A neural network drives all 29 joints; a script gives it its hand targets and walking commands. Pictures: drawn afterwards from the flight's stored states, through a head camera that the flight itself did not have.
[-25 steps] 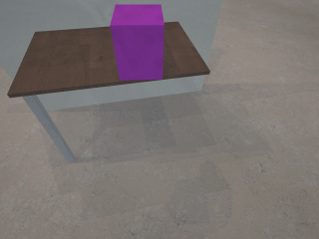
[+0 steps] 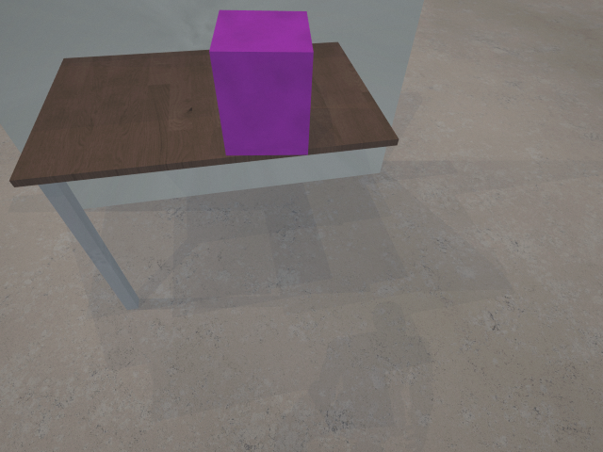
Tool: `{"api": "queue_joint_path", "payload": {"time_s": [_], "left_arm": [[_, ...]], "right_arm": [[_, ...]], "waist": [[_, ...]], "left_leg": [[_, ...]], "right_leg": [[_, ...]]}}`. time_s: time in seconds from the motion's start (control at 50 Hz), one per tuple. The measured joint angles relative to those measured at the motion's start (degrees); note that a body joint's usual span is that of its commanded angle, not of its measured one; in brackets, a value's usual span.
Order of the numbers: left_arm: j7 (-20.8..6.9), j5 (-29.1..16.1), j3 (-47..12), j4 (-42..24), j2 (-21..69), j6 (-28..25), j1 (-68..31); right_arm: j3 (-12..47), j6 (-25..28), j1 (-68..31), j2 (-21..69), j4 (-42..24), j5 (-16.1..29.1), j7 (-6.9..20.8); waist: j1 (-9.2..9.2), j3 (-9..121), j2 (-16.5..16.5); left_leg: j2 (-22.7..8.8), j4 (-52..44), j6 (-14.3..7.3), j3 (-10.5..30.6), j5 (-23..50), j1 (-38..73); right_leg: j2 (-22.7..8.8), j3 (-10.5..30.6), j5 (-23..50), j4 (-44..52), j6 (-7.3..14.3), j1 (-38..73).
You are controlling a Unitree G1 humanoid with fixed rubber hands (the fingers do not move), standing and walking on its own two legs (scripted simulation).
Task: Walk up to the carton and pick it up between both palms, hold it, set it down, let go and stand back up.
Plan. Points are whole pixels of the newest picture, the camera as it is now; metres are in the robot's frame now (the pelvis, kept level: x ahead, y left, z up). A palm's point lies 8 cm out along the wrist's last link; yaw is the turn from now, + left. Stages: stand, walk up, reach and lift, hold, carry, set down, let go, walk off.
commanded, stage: stand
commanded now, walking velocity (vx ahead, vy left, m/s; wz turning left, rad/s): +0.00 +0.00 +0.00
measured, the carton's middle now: (265, 85) +0.89 +0.07 +0.03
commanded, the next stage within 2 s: walk up in 0.88 s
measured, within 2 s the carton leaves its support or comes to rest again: neither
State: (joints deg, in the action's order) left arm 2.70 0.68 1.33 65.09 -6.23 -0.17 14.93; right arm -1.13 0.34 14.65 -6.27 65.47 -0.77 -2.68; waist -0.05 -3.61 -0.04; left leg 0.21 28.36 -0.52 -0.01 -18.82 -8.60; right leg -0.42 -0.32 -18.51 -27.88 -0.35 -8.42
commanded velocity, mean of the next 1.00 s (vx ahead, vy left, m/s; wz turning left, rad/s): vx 0.00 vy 0.00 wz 0.00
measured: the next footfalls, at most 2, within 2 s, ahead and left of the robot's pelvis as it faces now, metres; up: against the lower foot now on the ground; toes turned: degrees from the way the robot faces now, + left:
left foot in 1.32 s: +0.11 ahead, +0.15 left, +0.00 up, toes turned +6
right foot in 1.82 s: +0.41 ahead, -0.04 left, +0.00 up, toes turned -3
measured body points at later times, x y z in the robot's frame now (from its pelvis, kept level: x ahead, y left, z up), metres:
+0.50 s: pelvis -0.01 +0.00 +0.00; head +0.01 +0.00 +0.45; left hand -0.03 +0.20 -0.16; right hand -0.02 -0.20 -0.16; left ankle -0.04 +0.11 -0.74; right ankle -0.04 -0.12 -0.74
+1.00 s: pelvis -0.01 +0.00 +0.00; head +0.01 +0.00 +0.45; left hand -0.05 +0.19 -0.16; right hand -0.03 -0.20 -0.16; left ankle -0.04 +0.11 -0.74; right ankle -0.04 -0.12 -0.74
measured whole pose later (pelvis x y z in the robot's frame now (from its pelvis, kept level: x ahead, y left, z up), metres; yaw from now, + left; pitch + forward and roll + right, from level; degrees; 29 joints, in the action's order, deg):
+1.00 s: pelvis -0.01 +0.00 +0.00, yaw +0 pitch -2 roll +0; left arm 2.7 1.0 0.3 68.5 -4.5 -0.4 16.7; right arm -0.6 0.1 15.3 -5.9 68.4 -0.6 -2.8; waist -0.1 -4.3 0.3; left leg 0.5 24.9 -0.5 0.3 -16.0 -6.9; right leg -0.7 -0.7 -16.0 -24.6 -0.5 -6.7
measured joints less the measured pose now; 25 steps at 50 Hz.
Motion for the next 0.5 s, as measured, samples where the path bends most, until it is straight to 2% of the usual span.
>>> {"api": "queue_joint_path", "payload": {"time_s": [0.5], "left_arm": [[0.54, 0.18, -0.61, 3.69, 1.36, 0.42, 0.08]], "right_arm": [[0.20, -0.37, -0.44, 0.53, 3.08, 0.26, -0.35]], "waist": [[0.02, -0.54, 0.31]], "left_leg": [[0.26, -2.60, -0.01, 0.06, 1.87, 2.04]], "right_leg": [[-0.27, -0.07, 1.60, 2.20, -0.18, 1.90]]}}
